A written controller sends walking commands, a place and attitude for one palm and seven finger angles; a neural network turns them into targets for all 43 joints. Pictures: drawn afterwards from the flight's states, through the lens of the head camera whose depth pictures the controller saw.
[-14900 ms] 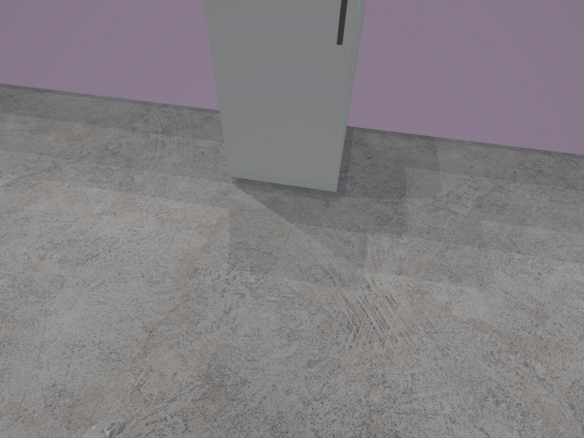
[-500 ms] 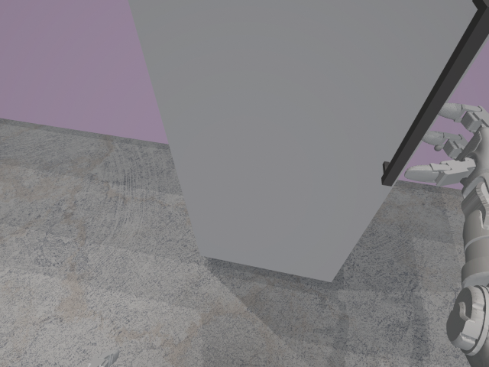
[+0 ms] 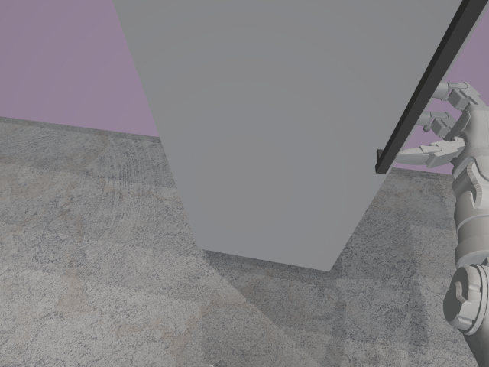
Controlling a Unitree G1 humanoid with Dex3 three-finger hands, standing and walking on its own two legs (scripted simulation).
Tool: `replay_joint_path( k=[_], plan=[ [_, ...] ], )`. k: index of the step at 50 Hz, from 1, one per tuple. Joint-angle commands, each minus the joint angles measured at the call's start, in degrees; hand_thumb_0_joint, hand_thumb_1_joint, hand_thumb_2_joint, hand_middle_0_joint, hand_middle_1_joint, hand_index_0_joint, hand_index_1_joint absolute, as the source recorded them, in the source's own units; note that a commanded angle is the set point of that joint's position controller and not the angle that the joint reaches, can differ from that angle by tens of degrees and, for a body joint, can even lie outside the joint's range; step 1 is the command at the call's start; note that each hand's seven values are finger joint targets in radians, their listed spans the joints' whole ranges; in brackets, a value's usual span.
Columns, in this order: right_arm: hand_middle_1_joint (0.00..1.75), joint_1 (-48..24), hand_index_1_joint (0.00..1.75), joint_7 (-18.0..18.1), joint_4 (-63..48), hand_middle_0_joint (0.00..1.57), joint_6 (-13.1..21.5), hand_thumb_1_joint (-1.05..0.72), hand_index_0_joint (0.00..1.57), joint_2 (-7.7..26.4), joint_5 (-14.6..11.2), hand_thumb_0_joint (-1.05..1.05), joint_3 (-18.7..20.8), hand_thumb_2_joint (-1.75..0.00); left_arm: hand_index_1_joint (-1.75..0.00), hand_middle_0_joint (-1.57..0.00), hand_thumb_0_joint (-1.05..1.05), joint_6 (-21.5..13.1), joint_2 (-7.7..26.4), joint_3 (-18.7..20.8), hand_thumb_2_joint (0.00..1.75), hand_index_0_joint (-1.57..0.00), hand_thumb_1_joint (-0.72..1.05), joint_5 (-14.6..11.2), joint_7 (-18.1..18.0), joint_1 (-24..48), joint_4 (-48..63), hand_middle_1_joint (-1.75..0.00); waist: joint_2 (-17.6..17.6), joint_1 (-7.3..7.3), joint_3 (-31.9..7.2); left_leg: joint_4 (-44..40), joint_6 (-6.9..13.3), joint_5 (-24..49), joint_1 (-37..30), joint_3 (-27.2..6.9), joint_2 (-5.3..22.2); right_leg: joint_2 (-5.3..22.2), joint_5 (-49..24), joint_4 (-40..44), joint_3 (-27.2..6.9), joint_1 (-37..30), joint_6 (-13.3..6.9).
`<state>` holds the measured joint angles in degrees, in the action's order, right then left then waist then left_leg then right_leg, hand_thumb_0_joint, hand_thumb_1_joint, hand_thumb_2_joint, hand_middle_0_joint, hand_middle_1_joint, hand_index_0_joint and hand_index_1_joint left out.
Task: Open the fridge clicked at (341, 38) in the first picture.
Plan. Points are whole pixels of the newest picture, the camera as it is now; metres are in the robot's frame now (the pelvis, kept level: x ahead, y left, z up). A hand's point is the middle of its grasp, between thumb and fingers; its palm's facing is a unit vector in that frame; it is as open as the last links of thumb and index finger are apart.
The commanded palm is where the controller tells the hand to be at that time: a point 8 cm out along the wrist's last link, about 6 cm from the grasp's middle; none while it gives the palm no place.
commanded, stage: slide the fingers in behind the handle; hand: right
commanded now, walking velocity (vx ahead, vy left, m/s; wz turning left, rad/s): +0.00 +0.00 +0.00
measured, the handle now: (415, 95) +0.52 -0.20 +0.17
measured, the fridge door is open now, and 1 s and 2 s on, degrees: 0 0 0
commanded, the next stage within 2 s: grip the handle and tug to test in 1.60 s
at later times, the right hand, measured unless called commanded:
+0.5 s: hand (422, 133) +0.46 -0.20 +0.15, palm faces +0.07 +1.00 +0.00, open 14.0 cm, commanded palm +0.44 -0.25 +0.15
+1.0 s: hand (410, 133) +0.46 -0.18 +0.15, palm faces +0.10 +0.99 +0.00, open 14.2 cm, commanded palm +0.43 -0.23 +0.15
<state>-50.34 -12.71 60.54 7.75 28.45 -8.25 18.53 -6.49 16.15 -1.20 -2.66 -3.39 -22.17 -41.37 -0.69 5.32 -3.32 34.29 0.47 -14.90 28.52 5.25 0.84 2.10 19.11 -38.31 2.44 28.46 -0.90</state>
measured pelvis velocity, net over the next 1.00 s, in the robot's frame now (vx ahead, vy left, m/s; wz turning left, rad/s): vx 0.01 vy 0.00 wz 0.01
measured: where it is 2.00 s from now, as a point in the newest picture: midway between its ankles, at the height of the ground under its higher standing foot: outside the picture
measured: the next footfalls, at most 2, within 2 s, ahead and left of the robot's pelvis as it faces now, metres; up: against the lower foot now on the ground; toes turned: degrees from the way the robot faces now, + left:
none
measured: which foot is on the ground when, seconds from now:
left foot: down 0.00-1.00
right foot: down 0.00-1.00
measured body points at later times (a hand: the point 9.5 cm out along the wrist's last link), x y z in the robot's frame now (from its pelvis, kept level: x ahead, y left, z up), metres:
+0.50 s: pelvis +0.01 +0.00 +0.00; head +0.04 -0.01 +0.45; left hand +0.07 +0.27 -0.10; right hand +0.45 -0.26 +0.15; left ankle +0.02 +0.12 -0.72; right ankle +0.00 -0.10 -0.72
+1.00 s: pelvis +0.01 +0.00 +0.01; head +0.03 +0.00 +0.46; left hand +0.08 +0.27 -0.11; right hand +0.45 -0.24 +0.15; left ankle +0.02 +0.12 -0.72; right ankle +0.00 -0.10 -0.72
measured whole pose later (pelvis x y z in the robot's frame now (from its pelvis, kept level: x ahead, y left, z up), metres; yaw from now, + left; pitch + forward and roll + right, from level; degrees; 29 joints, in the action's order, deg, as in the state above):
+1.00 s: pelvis +0.01 +0.00 +0.01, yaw +1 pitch +6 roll +1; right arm -41.6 -6.2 49.2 4.0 21.5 -8.7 16.9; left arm -5.9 14.9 -1.0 -3.1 -3.2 -19.5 -40.7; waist -1.4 3.9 -3.3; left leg 31.6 0.7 -14.6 22.7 4.3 0.2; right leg 2.5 18.7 -35.0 3.2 22.0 -0.5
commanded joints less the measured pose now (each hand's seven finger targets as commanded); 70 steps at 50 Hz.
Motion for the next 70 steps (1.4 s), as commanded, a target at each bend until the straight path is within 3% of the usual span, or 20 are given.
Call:
replay_joint_path(
  k=[1,3,9,14,17,20,24,27,33,35,38,42,48,53,56,58,60,62,66,70],
  plan=[
    [1.2,-26.61,1.2,0.89,-15.66,0.3,4.04,0.5,0.3,14.95,-1.18,0.0,4.09,-0.3,-0.3,-0.2,0.0,-2.47,9.51,3.54,0.9,-0.2,0.9,-0.05,-0.74,-3.19,5.47,-0.3,-2.72,0.37,-21.22,-3.1,0.86,12.49,-10.37,-3.91,-1.93,-1.0,-14.09,5.29,-3.95,-10.39,-0.1],
    [1.2,-24.47,1.2,1.68,-17.95,0.3,4.58,0.5,0.3,14.12,-0.3,0.0,3.52,-0.3,-0.3,-0.2,0.0,-2.66,8.94,3.33,0.9,-0.2,0.9,-0.08,-0.53,-2.57,6.16,-0.3,-5.14,-0.29,-20.96,-2.84,0.97,12.88,-10.46,-3.76,-2.1,-0.97,-15.19,5.59,-3.75,-11.21,0.13],
    [1.2,-22.01,1.2,2.91,-18.67,0.3,3.44,0.5,0.3,12.12,-0.36,0.0,2.67,-0.3,-0.3,-0.2,0.0,-2.7,8.82,3.31,0.9,-0.2,0.9,-0.39,-0.46,-1.44,6.4,-0.3,-2.86,0.13,-16.91,-3.76,0.99,11.17,-10.46,-3.49,-2.32,-0.56,-12.92,6.78,-3.68,-10.11,0.11],
    [1.2,-21.97,1.2,2.88,-18.22,0.3,2.35,0.5,0.3,12.48,-0.54,0.0,3.32,-0.3,-0.3,-0.2,0.0,-2.71,8.67,3.3,0.9,-0.2,0.9,-0.4,-0.81,-1.2,6.1,-0.3,-2.0,0.18,-16.81,-4.11,0.8,13.4,-11.68,-3.97,-2.07,-0.81,-13.88,6.6,-2.78,-9.84,-0.17],
    [1.2,-19.77,1.2,2.9,-21.21,0.3,3.16,0.5,0.3,12.96,-0.36,0.0,4.01,-0.3,-0.3,-0.2,0.0,-2.75,8.5,3.52,0.9,-0.2,0.9,-0.23,-0.62,-1.27,6.4,-0.3,-3.42,-0.92,-20.17,-3.37,1.0,17.03,-13.72,-4.1,-2.03,-0.84,-18.07,6.12,-2.64,-11.87,0.03],
    [1.2,-18.4,1.2,2.23,-23.28,0.3,2.89,0.5,0.3,8.07,-1.05,0.0,0.33,-0.3,-0.3,-0.2,0.0,-2.8,8.12,3.66,0.9,-0.2,0.9,-0.47,-0.38,-0.95,6.5,-0.3,-4.11,-0.3,-20.22,-3.36,0.97,19.25,-13.05,-3.77,-2.19,-0.57,-22.61,5.39,-2.71,-14.31,0.21],
    [1.2,-19.45,1.2,2.29,-22.12,0.3,0.35,0.5,0.3,6.87,-1.8,0.0,-0.24,-0.3,-0.3,-0.2,0.0,-2.28,8.27,3.71,0.9,-0.2,0.9,-0.85,-0.61,0.06,6.32,-0.3,-2.28,0.21,-16.75,-4.3,0.84,16.26,-11.73,-3.35,-2.14,-0.65,-17.97,6.54,-2.93,-12.81,0.16],
    [1.2,-20.25,1.2,3.49,-21.9,0.3,-0.33,0.5,0.3,8.02,-1.54,0.0,1.06,-0.3,-0.3,-0.2,0.0,-2.24,8.35,3.61,0.9,-0.2,0.9,-0.65,-0.79,0.2,6.05,-0.3,-0.89,-0.04,-16.31,-4.42,0.86,16.23,-12.3,-3.35,-1.93,-0.84,-17.37,6.69,-3.03,-12.13,-0.02],
    [1.2,-19.64,1.2,5.15,-25.83,0.3,2.25,0.5,0.3,8.1,-0.57,0.0,1.44,-0.3,-0.3,-0.2,0.0,-2.46,7.67,3.61,0.9,-0.2,0.9,-0.12,-0.4,0.75,6.35,-0.3,-3.69,-1.27,-21.06,-3.42,1.07,19.43,-14.4,-3.8,-1.89,-0.97,-21.47,5.97,-2.88,-14.6,0.28],
    [1.2,-18.13,1.2,5.16,-24.17,0.3,2.24,0.5,0.3,8.37,-0.74,0.0,1.9,-0.3,-0.3,-0.2,0.0,-2.25,7.86,3.57,0.9,-0.2,0.9,-0.21,-0.38,0.67,6.11,-0.3,-0.56,-1.02,-19.8,-3.71,0.98,19.29,-14.94,-3.71,-1.96,-0.91,-20.35,6.04,-2.67,-13.42,0.05],
    [1.2,-16.05,1.2,4.84,-23.32,0.3,1.21,0.5,0.3,7.82,-0.88,0.0,1.72,-0.3,-0.3,-0.2,0.0,-2.07,7.76,3.47,0.9,-0.2,0.9,-0.41,-0.4,1.66,6.55,-0.3,-1.51,-1.57,-18.96,-3.83,0.99,19.59,-15.5,-3.79,-1.8,-0.93,-19.91,6.62,-2.29,-12.76,0.06],
    [1.2,-18.36,1.2,4.96,-23.89,0.3,0.09,0.5,0.3,6.22,-0.71,0.0,-0.17,-0.3,-0.3,-0.2,0.0,-1.71,7.56,3.18,0.9,-0.2,0.9,-0.63,-0.45,2.14,6.65,-0.3,-2.27,-0.65,-16.63,-4.65,0.91,17.83,-14.51,-3.84,-1.62,-1.02,-17.58,7.18,-2.23,-12.14,-0.06],
    [1.2,-18.78,1.2,5.52,-25.8,0.3,0.83,0.5,0.3,2.84,-0.97,0.0,-2.28,-0.3,-0.3,-0.2,0.0,-2.1,7.27,3.5,0.9,-0.2,0.9,-0.43,-0.29,2.01,6.52,-0.3,-1.66,-0.67,-18.18,-4.73,1.01,17.65,-14.29,-3.62,-1.97,-0.91,-18.49,7.04,-2.66,-14.06,0.05],
    [1.2,-19.77,1.2,5.71,-23.97,0.3,1.05,0.5,0.3,2.87,-0.94,0.0,-2.39,-0.3,-0.3,-0.2,0.0,-2.33,7.39,3.45,0.9,-0.2,0.9,-0.39,-0.37,1.85,5.66,-0.3,0.08,-0.07,-16.77,-5.25,0.83,16.52,-14.11,-3.94,-1.79,-1.09,-15.8,7.31,-2.33,-12.71,-0.2],
    [1.2,-18.96,1.2,5.71,-24.19,0.3,1.38,0.5,0.3,3.97,-0.73,0.0,-1.5,-0.3,-0.3,-0.2,0.0,-2.31,7.39,3.64,0.9,-0.2,0.9,-0.38,-0.46,1.86,5.57,-0.3,-1.17,-0.86,-18.3,-4.99,1.02,16.59,-14.82,-3.91,-1.73,-1.09,-16.56,7.37,-2.44,-13.26,-0.13],
    [1.2,-21.14,1.2,5.66,-24.79,0.3,1.33,0.5,0.3,0.13,-0.69,0.0,-4.87,-0.3,-0.3,-0.2,0.0,-2.67,6.91,3.51,0.9,-0.2,0.9,-0.47,-0.31,2.09,5.4,-0.3,-3.46,-0.14,-17.37,-5.14,1.05,15.85,-13.11,-3.71,-1.86,-1.12,-16.54,7.24,-2.59,-14.32,0.09],
    [1.2,-21.93,1.2,6.09,-23.57,0.3,1.32,0.5,0.3,2.84,-0.3,0.0,-3.06,-0.3,-0.3,-0.2,0.0,-2.61,7.46,3.57,0.9,-0.2,0.9,-0.32,-0.37,1.47,4.75,-0.3,-2.23,0.01,-16.91,-5.22,1.12,14.94,-12.76,-3.69,-1.95,-1.06,-15.96,7.13,-2.94,-13.89,0.01],
    [1.2,-24.06,1.2,6.19,-23.51,0.3,1.27,0.5,0.3,0.48,-0.46,0.0,-5.03,-0.3,-0.3,-0.2,0.0,-2.82,7.16,3.5,0.9,-0.2,0.9,-0.39,-0.34,1.71,4.83,-0.3,-2.3,0.8,-16.61,-5.35,0.93,14.25,-11.74,-3.56,-1.89,-1.15,-15.06,7.23,-3.05,-14.11,-0.02],
    [1.2,-25.16,1.2,6.4,-21.33,0.3,1.38,0.5,0.3,0.54,-0.54,0.0,-4.79,-0.3,-0.3,-0.2,0.0,-3.01,7.33,3.41,0.9,-0.2,0.9,-0.32,-0.4,1.38,4.38,-0.3,-1.23,0.77,-16.44,-5.14,0.97,13.76,-11.39,-3.32,-1.87,-1.05,-15.02,7.44,-3.43,-13.77,0.13],
    [1.2,-23.8,1.2,7.89,-19.03,0.3,1.91,0.5,0.3,4.21,-0.19,0.0,-0.76,-0.3,-0.3,-0.2,0.0,-2.96,7.56,3.28,0.9,-0.2,0.9,0.09,-0.24,0.76,4.2,-0.3,-0.25,-0.47,-17.55,-4.53,1.01,14.8,-12.65,-3.44,-1.87,-1.24,-15.94,7.22,-3.2,-12.52,0.2]
  ],
)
